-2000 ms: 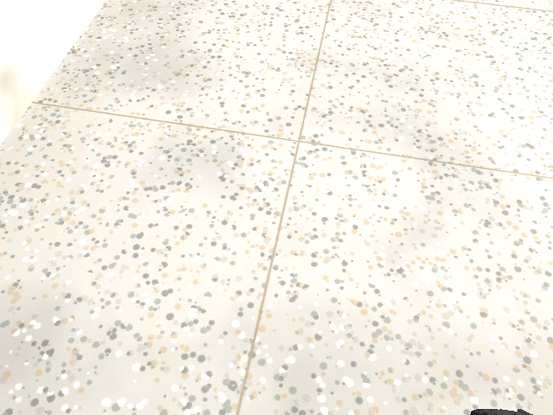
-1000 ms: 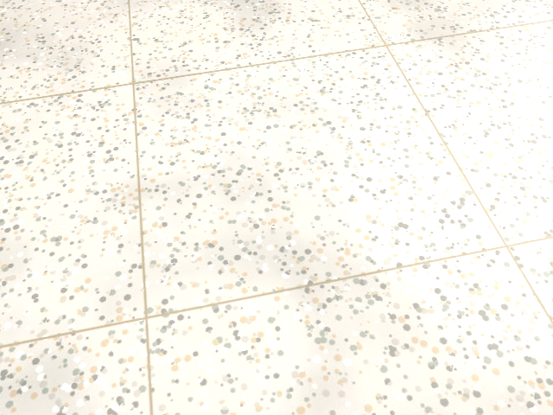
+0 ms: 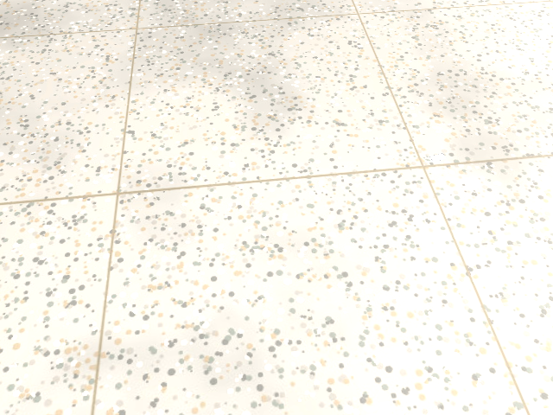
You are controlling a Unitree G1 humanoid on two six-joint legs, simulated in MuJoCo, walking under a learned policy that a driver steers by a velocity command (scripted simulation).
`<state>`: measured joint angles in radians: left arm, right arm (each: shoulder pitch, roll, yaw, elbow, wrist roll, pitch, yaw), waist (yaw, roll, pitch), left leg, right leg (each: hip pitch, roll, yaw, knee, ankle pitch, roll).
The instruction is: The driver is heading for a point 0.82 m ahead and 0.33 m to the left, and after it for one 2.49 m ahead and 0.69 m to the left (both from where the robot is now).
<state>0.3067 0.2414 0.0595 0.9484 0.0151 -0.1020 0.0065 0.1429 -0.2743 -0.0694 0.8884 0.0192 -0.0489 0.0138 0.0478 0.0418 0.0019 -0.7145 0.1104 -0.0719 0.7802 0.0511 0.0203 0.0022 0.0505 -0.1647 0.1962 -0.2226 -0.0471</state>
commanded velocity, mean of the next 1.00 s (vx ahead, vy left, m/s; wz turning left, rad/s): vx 0.50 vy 0.00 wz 0.56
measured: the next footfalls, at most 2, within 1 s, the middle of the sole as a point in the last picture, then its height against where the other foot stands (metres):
left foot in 0.18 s outside the picture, level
right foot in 0.66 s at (297, 374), level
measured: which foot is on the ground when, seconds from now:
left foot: up 0.00-0.16, down 0.18-0.68, up 0.70-1.00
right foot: down 0.00-0.20, up 0.22-0.64, down 0.66-1.00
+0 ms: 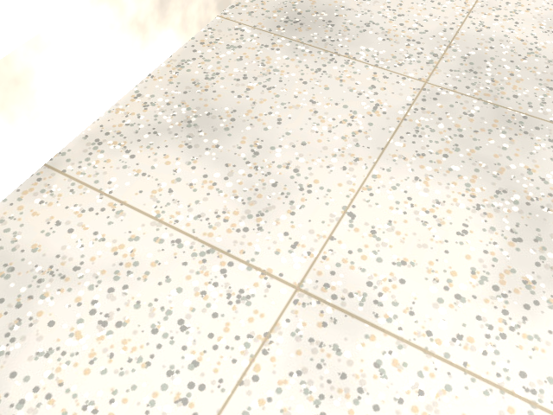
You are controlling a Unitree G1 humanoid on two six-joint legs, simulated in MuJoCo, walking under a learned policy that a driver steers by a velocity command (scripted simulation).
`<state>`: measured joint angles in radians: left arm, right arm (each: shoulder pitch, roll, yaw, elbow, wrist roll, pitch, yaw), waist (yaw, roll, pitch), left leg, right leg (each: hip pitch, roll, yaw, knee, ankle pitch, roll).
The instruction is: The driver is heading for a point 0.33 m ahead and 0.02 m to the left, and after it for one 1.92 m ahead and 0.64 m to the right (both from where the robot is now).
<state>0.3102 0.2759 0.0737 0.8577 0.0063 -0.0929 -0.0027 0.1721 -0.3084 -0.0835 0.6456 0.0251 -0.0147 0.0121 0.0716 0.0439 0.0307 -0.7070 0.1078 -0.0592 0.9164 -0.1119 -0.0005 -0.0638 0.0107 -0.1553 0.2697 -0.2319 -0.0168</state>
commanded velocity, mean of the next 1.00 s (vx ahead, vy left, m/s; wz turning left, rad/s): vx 0.50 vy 0.00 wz -0.15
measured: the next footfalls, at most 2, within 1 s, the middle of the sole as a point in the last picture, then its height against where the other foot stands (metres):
left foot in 0.20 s outside the picture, level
right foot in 0.74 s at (329, 366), level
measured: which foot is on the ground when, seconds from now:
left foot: up 0.00-0.18, down 0.20-0.76, up 0.78-1.00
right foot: down 0.00-0.18, up 0.20-0.72, down 0.74-1.00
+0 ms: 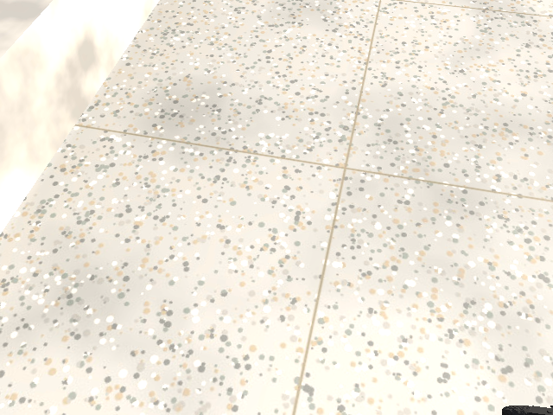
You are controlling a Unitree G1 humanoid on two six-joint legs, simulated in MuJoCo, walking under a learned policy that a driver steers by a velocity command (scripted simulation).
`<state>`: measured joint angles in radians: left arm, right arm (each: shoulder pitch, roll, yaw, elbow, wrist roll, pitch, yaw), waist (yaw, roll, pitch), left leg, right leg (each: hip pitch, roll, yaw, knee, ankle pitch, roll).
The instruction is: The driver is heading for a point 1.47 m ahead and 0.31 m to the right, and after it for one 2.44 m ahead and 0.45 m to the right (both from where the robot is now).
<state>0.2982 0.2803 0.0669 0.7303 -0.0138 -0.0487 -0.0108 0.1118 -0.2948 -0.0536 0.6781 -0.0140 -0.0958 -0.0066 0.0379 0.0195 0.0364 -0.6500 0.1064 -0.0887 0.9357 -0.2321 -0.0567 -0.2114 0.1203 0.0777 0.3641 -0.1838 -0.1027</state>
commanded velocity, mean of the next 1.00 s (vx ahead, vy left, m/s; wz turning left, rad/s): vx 0.50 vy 0.00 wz -0.50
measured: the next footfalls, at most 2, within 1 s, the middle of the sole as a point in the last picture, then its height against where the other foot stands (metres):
left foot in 0.20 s outside the picture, level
right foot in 0.72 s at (386, 400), level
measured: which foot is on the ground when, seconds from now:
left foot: up 0.00-0.18, down 0.20-0.72, up 0.74-1.00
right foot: down 0.00-0.22, up 0.24-0.70, down 0.72-1.00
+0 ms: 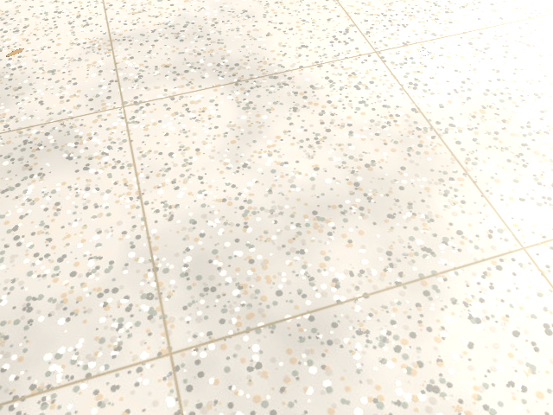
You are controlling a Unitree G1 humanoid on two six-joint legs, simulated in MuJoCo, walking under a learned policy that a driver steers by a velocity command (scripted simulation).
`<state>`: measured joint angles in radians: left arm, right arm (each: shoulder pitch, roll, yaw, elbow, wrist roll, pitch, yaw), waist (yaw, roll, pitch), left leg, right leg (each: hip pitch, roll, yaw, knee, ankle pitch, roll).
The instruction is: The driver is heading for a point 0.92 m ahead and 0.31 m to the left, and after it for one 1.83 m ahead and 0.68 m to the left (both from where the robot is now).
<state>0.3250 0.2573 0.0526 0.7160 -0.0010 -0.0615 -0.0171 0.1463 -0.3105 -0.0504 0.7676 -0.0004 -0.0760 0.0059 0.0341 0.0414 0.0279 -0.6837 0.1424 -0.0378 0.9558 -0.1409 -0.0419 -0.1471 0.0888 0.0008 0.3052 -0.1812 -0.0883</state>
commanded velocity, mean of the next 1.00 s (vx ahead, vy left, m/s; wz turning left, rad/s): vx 0.50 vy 0.00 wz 0.07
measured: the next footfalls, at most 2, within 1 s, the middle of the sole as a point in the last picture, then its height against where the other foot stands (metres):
left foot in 0.26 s outside the picture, level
right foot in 0.78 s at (344, 358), level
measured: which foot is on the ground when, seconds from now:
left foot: up 0.00-0.24, down 0.26-0.80, up 0.82-1.00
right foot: down 0.00-0.26, up 0.28-0.76, down 0.78-1.00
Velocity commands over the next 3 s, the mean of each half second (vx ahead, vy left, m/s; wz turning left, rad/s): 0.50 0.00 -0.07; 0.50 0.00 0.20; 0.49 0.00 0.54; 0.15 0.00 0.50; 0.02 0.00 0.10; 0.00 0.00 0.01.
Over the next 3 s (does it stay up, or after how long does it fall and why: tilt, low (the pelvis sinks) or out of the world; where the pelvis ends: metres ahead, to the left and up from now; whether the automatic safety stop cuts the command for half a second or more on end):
stays up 0.99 0.23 -0.01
